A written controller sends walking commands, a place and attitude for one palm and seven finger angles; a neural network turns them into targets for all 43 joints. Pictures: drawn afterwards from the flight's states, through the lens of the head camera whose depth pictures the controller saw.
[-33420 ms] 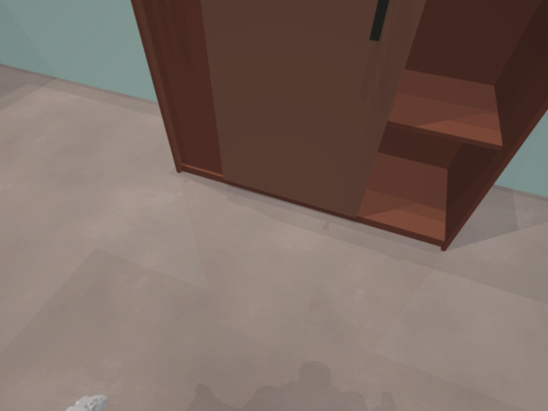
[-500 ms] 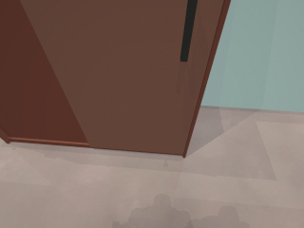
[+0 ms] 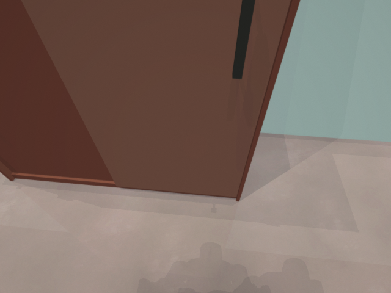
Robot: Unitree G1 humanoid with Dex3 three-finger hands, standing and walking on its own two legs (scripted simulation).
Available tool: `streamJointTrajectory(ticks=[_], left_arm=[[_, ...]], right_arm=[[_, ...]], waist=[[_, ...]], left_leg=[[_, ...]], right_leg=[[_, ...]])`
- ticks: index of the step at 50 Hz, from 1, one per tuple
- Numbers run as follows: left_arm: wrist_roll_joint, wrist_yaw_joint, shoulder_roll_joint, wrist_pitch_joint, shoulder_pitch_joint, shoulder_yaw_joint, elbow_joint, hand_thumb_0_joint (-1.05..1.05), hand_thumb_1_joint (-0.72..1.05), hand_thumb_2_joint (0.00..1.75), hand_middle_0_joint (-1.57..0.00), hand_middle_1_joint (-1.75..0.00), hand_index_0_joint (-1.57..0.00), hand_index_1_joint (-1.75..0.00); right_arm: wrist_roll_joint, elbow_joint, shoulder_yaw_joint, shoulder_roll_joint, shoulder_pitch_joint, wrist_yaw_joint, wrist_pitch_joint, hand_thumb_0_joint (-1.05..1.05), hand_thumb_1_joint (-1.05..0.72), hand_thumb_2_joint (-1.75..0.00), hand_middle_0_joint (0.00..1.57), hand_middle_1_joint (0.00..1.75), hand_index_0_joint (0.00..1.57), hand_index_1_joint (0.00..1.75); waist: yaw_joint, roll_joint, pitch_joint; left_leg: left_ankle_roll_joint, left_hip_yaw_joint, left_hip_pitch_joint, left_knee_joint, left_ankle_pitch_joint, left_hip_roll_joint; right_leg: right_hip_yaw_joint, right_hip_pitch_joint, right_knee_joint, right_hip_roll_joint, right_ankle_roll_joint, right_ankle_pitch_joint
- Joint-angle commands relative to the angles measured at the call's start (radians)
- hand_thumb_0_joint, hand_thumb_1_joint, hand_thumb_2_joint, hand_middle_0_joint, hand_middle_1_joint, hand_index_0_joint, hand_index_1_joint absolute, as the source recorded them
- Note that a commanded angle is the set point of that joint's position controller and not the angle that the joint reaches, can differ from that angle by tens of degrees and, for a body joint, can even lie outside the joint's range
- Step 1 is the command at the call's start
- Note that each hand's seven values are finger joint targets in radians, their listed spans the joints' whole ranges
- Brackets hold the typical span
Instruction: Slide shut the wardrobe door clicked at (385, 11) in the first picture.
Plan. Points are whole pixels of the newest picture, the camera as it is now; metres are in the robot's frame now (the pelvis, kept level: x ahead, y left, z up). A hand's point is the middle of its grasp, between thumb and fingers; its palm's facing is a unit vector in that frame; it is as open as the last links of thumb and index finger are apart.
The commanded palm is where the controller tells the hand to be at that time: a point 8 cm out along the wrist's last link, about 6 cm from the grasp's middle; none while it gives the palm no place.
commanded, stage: look to check the result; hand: left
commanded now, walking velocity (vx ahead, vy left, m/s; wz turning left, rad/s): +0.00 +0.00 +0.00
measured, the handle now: (243, 26) +0.68 -0.08 +0.21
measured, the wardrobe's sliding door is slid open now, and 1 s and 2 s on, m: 0.00 0.00 0.00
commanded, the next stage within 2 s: stand and wait in 0.10 s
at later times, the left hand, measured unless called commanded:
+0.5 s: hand out of the picture +0.09 +0.22 -0.16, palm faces -0.02 -0.95 -0.31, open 7.4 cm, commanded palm none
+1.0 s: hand out of the picture +0.07 +0.21 -0.16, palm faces -0.03 -0.95 -0.30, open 7.4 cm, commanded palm none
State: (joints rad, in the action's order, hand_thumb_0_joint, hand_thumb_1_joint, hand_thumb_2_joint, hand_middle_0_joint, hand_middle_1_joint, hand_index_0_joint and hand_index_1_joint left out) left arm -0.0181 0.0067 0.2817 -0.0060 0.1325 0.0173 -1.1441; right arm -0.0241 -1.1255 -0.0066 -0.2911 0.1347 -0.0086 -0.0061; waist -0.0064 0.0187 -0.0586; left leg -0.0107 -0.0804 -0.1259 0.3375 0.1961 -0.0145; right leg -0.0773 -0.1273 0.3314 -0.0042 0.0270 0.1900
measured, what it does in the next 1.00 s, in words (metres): stands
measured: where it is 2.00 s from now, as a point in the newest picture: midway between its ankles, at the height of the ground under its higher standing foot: outside the picture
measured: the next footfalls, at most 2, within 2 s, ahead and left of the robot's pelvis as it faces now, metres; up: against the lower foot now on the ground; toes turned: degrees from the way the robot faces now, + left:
none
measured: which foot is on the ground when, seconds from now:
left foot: down 0.00-1.00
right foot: down 0.00-1.00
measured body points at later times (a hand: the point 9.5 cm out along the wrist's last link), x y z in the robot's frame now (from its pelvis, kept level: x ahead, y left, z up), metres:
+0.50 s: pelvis +0.01 -0.01 +0.00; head +0.03 -0.02 +0.45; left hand +0.09 +0.27 -0.14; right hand +0.07 -0.29 -0.15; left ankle -0.01 +0.11 -0.75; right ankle -0.01 -0.10 -0.75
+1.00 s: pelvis +0.01 -0.01 +0.00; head +0.03 -0.02 +0.45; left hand +0.08 +0.26 -0.14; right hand +0.05 -0.29 -0.15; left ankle -0.01 +0.11 -0.75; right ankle -0.01 -0.10 -0.75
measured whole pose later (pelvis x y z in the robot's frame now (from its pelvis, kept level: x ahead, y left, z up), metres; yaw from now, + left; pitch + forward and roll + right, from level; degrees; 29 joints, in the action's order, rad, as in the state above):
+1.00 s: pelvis +0.01 -0.01 +0.00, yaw -1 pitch -1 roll +0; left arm -0.02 0.01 0.28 -0.01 0.13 0.01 -1.14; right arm -0.02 -1.14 0.00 -0.28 0.15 -0.01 -0.01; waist -0.01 0.01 -0.05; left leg 0.01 -0.08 -0.09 0.31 0.20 -0.04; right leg -0.07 -0.09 0.29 -0.03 0.04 0.19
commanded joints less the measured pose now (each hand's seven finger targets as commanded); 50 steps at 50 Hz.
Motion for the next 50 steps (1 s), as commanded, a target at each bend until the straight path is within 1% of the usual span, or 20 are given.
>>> streamJointTrajectory(ticks=[1, 12, 15, 17, 18, 21, 22, 23, 25, 27, 32, 33, 34, 39, 40, 42, 44, 45, 48, 50], left_arm=[[0.006, 0.014, 0.182, -0.025, -0.029, 0.031, 0.054, 0.0, 0.9, 0.9, -0.2, -0.3, -0.2, -0.3], [0.007, 0.016, 0.189, -0.029, -0.036, 0.032, 0.063, 0.0, 0.9, 0.9, -0.2, -0.3, -0.2, -0.3], [0.006, 0.017, 0.188, -0.027, -0.039, 0.033, 0.065, 0.0, 0.9, 0.9, -0.2, -0.3, -0.2, -0.3], [0.007, 0.016, 0.185, -0.028, -0.036, 0.032, 0.065, 0.0, 0.9, 0.9, -0.2, -0.3, -0.2, -0.3], [0.008, 0.016, 0.186, -0.027, -0.039, 0.031, 0.065, 0.0, 0.9, 0.9, -0.2, -0.3, -0.2, -0.3], [0.008, 0.017, 0.19, -0.03, -0.035, 0.033, 0.066, 0.0, 0.9, 0.9, -0.2, -0.3, -0.2, -0.3], [0.008, 0.017, 0.189, -0.03, -0.035, 0.032, 0.065, 0.0, 0.9, 0.9, -0.2, -0.3, -0.2, -0.3], [0.008, 0.017, 0.187, -0.03, -0.034, 0.032, 0.066, 0.0, 0.9, 0.9, -0.2, -0.3, -0.2, -0.3], [0.008, 0.018, 0.185, -0.029, -0.031, 0.033, 0.065, 0.0, 0.9, 0.9, -0.2, -0.3, -0.2, -0.3], [0.008, 0.017, 0.185, -0.029, -0.03, 0.032, 0.064, 0.0, 0.9, 0.9, -0.2, -0.3, -0.2, -0.3], [0.009, 0.018, 0.185, -0.029, -0.025, 0.033, 0.061, 0.0, 0.9, 0.9, -0.2, -0.3, -0.2, -0.3], [0.009, 0.018, 0.184, -0.03, -0.024, 0.033, 0.061, 0.0, 0.9, 0.9, -0.2, -0.3, -0.2, -0.3], [0.008, 0.018, 0.185, -0.028, -0.022, 0.033, 0.06, 0.0, 0.9, 0.9, -0.2, -0.3, -0.2, -0.3], [0.008, 0.017, 0.182, -0.028, -0.016, 0.033, 0.057, 0.0, 0.9, 0.9, -0.2, -0.3, -0.2, -0.3], [0.008, 0.017, 0.182, -0.028, -0.021, 0.032, 0.055, 0.0, 0.9, 0.9, -0.2, -0.3, -0.2, -0.3], [0.009, 0.016, 0.178, -0.027, -0.02, 0.031, 0.054, 0.0, 0.9, 0.9, -0.2, -0.3, -0.2, -0.3], [0.008, 0.017, 0.18, -0.028, -0.016, 0.031, 0.055, 0.0, 0.9, 0.9, -0.2, -0.3, -0.2, -0.3], [0.008, 0.017, 0.18, -0.028, -0.019, 0.03, 0.054, 0.0, 0.9, 0.9, -0.2, -0.3, -0.2, -0.3], [0.009, 0.016, 0.181, -0.03, -0.019, 0.031, 0.053, 0.0, 0.9, 0.9, -0.2, -0.3, -0.2, -0.3], [0.008, 0.017, 0.18, -0.029, -0.019, 0.031, 0.054, 0.0, 0.9, 0.9, -0.2, -0.3, -0.2, -0.3]], right_arm=[[0.002, 0.045, -0.025, -0.164, -0.01, -0.012, 0.015, 0.0, -0.9, -0.9, 0.2, 0.3, 0.2, 0.3], [0.002, 0.05, -0.024, -0.172, -0.015, -0.014, 0.018, 0.0, -0.9, -0.9, 0.2, 0.3, 0.2, 0.3], [0.003, 0.047, -0.023, -0.165, -0.016, -0.013, 0.017, 0.0, -0.9, -0.9, 0.2, 0.3, 0.2, 0.3], [0.002, 0.048, -0.024, -0.168, -0.014, -0.014, 0.017, 0.0, -0.9, -0.9, 0.2, 0.3, 0.2, 0.3], [0.002, 0.048, -0.023, -0.168, -0.016, -0.014, 0.016, 0.0, -0.9, -0.9, 0.2, 0.3, 0.2, 0.3], [0.002, 0.047, -0.024, -0.166, -0.007, -0.014, 0.016, 0.0, -0.9, -0.9, 0.2, 0.3, 0.2, 0.3], [0.003, 0.047, -0.024, -0.166, -0.01, -0.014, 0.015, 0.0, -0.9, -0.9, 0.2, 0.3, 0.2, 0.3], [0.002, 0.047, -0.025, -0.167, -0.005, -0.015, 0.016, 0.0, -0.9, -0.9, 0.2, 0.3, 0.2, 0.3], [0.002, 0.044, -0.024, -0.162, -0.003, -0.015, 0.015, 0.0, -0.9, -0.9, 0.2, 0.3, 0.2, 0.3], [0.002, 0.044, -0.025, -0.163, -0.004, -0.015, 0.015, 0.0, -0.9, -0.9, 0.2, 0.3, 0.2, 0.3], [0.002, 0.041, -0.024, -0.162, 0.006, -0.016, 0.015, 0.0, -0.9, -0.9, 0.2, 0.3, 0.2, 0.3], [0.002, 0.041, -0.025, -0.163, 0.007, -0.017, 0.015, 0.0, -0.9, -0.9, 0.2, 0.3, 0.2, 0.3], [0.004, 0.041, -0.023, -0.159, 0.005, -0.017, 0.014, 0.0, -0.9, -0.9, 0.2, 0.3, 0.2, 0.3], [0.004, 0.039, -0.024, -0.158, 0.009, -0.017, 0.013, 0.0, -0.9, -0.9, 0.2, 0.3, 0.2, 0.3], [0.003, 0.036, -0.024, -0.158, 0.012, -0.017, 0.014, 0.0, -0.9, -0.9, 0.2, 0.3, 0.2, 0.3], [0.003, 0.036, -0.024, -0.158, 0.01, -0.017, 0.014, 0.0, -0.9, -0.9, 0.2, 0.3, 0.2, 0.3], [0.004, 0.037, -0.024, -0.156, 0.012, -0.017, 0.013, 0.0, -0.9, -0.9, 0.2, 0.3, 0.2, 0.3], [0.003, 0.034, -0.024, -0.156, 0.011, -0.016, 0.014, 0.0, -0.9, -0.9, 0.2, 0.3, 0.2, 0.3], [0.003, 0.035, -0.025, -0.16, 0.014, -0.016, 0.015, 0.0, -0.9, -0.9, 0.2, 0.3, 0.2, 0.3], [0.004, 0.034, -0.025, -0.156, 0.013, -0.016, 0.015, 0.0, -0.9, -0.9, 0.2, 0.3, 0.2, 0.3]], waist=[[-0.006, -0.006, 0.084], [-0.005, -0.012, 0.104], [-0.005, -0.013, 0.087], [-0.005, -0.015, 0.095], [-0.005, -0.013, 0.082], [-0.006, -0.021, 0.102], [-0.006, -0.024, 0.091], [-0.006, -0.022, 0.097], [-0.006, -0.021, 0.08], [-0.006, -0.012, 0.084], [-0.006, -0.019, 0.091], [-0.006, -0.009, 0.095], [-0.006, -0.013, 0.081], [-0.004, -0.019, 0.065], [-0.007, -0.014, 0.076], [-0.006, -0.008, 0.065], [-0.006, -0.016, 0.068], [-0.006, -0.007, 0.066], [-0.007, -0.021, 0.083], [-0.007, -0.013, 0.07]], left_leg=[[-0.015, 0.12, 0.04, -0.051, -0.158, -0.125], [-0.011, 0.114, 0.063, -0.044, -0.228, -0.128], [-0.01, 0.112, 0.055, -0.052, -0.213, -0.129], [-0.01, 0.111, 0.062, -0.052, -0.204, -0.128], [-0.009, 0.111, 0.058, -0.055, -0.195, -0.127], [-0.009, 0.108, 0.067, -0.046, -0.209, -0.127], [-0.008, 0.106, 0.065, -0.048, -0.205, -0.127], [-0.007, 0.106, 0.066, -0.049, -0.199, -0.128], [-0.008, 0.103, 0.063, -0.05, -0.196, -0.128], [-0.008, 0.105, 0.065, -0.051, -0.192, -0.126], [-0.007, 0.101, 0.069, -0.051, -0.189, -0.129], [-0.007, 0.101, 0.07, -0.05, -0.189, -0.129], [-0.008, 0.103, 0.068, -0.053, -0.185, -0.129], [-0.008, 0.1, 0.064, -0.056, -0.165, -0.128], [-0.008, 0.102, 0.064, -0.058, -0.165, -0.13], [-0.008, 0.103, 0.059, -0.061, -0.156, -0.129], [-0.009, 0.105, 0.064, -0.059, -0.152, -0.129], [-0.008, 0.103, 0.061, -0.059, -0.151, -0.129], [-0.008, 0.102, 0.065, -0.06, -0.156, -0.131], [-0.009, 0.104, 0.061, -0.062, -0.16, -0.13]], right_leg=[[0.131, 0.008, -0.058, 0.141, 0.018, -0.172], [0.127, 0.042, -0.048, 0.145, 0.019, -0.278], [0.126, 0.037, -0.053, 0.145, 0.018, -0.258], [0.13, 0.039, -0.058, 0.145, 0.019, -0.251], [0.132, 0.032, -0.061, 0.143, 0.019, -0.242], [0.134, 0.05, -0.059, 0.145, 0.018, -0.282], [0.131, 0.043, -0.061, 0.145, 0.017, -0.282], [0.133, 0.047, -0.062, 0.144, 0.018, -0.275], [0.135, 0.038, -0.065, 0.144, 0.018, -0.271], [0.139, 0.04, -0.067, 0.144, 0.019, -0.269], [0.138, 0.046, -0.068, 0.143, 0.019, -0.27], [0.139, 0.049, -0.069, 0.144, 0.021, -0.27], [0.14, 0.04, -0.072, 0.139, 0.02, -0.257], [0.139, 0.029, -0.082, 0.139, 0.019, -0.235], [0.141, 0.036, -0.079, 0.141, 0.02, -0.232], [0.142, 0.027, -0.082, 0.14, 0.021, -0.217], [0.145, 0.026, -0.085, 0.137, 0.021, -0.208], [0.146, 0.026, -0.086, 0.14, 0.02, -0.21], [0.143, 0.037, -0.083, 0.141, 0.019, -0.226], [0.141, 0.031, -0.082, 0.141, 0.019, -0.223]])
